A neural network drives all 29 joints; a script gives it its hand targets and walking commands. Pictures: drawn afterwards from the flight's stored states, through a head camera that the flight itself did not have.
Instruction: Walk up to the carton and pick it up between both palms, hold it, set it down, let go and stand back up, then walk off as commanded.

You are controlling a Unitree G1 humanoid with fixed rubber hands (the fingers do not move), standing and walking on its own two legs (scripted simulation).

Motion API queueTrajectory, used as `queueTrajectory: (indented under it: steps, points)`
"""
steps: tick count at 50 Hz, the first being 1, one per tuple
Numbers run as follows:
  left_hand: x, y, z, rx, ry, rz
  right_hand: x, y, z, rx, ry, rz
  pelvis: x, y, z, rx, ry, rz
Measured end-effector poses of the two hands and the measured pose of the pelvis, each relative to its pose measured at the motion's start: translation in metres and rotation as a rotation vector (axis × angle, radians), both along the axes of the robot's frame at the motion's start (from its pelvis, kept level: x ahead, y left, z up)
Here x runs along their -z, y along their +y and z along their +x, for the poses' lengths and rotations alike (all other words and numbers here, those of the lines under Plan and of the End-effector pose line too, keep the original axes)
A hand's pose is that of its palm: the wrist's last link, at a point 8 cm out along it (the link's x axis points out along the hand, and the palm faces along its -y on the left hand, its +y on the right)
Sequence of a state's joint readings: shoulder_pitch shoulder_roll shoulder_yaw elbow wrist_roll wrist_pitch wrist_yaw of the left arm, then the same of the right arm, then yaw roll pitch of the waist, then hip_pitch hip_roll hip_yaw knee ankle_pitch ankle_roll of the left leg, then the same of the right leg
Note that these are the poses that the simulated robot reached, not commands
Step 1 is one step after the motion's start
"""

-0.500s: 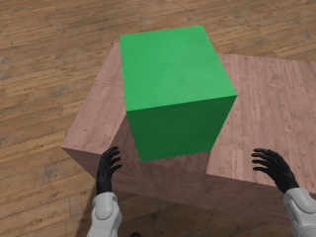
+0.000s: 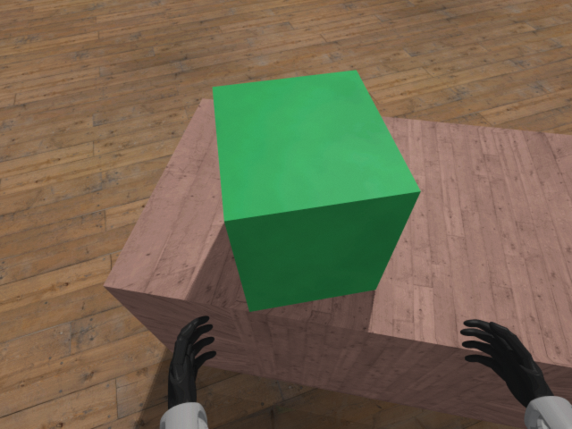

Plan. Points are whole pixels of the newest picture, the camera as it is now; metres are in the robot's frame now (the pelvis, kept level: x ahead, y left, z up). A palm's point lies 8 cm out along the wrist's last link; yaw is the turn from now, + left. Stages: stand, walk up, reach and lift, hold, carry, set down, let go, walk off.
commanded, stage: set down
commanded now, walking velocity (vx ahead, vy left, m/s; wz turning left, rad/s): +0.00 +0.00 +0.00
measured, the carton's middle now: (300, 196) +0.50 +0.04 -0.02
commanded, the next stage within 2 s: none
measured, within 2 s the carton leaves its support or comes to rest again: neither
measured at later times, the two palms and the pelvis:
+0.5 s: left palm (181, 391) +0.17 +0.17 -0.04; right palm (525, 395) +0.21 -0.28 -0.05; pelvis +0.00 +0.01 +0.00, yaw -1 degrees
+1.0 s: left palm (158, 395) +0.16 +0.20 -0.05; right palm (508, 412) +0.19 -0.26 -0.06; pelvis +0.01 +0.01 +0.00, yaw -1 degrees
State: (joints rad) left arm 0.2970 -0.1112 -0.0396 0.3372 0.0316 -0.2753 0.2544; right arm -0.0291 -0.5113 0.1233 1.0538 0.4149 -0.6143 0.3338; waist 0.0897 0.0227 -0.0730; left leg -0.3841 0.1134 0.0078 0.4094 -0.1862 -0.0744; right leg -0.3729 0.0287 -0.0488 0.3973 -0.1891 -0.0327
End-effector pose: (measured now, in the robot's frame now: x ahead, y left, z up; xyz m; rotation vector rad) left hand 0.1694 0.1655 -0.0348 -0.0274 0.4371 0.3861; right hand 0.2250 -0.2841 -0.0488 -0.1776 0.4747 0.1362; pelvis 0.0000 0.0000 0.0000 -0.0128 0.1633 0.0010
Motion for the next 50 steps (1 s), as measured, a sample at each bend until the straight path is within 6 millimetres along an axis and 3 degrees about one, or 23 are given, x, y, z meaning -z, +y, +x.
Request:
queueTrajectory:
  steps: [11, 22, 34, 50]
  points:
    - [-0.003, 0.001, 0.0, 0.013, -0.006, -0.007, -0.004, 0.0, -0.013, 0.02, 0.007, 0.005, -0.001, 0.004, -0.001, 0.01, -0.04, -0.001]
    - [0.006, 0.003, -0.003, 0.029, 0.068, -0.016, 0.002, 0.0, -0.019, 0.051, 0.069, 0.01, -0.001, 0.006, 0.0, 0.02, -0.051, -0.001]
    - [0.015, 0.024, -0.005, 0.041, 0.116, -0.002, 0.002, 0.01, -0.016, 0.078, 0.08, 0.01, -0.001, 0.008, 0.005, 0.019, -0.061, 0.0]
    - [0.016, 0.039, -0.01, 0.101, 0.152, 0.018, 0.009, 0.025, -0.038, 0.134, 0.113, 0.04, -0.002, 0.014, 0.005, 0.023, -0.115, 0.0]
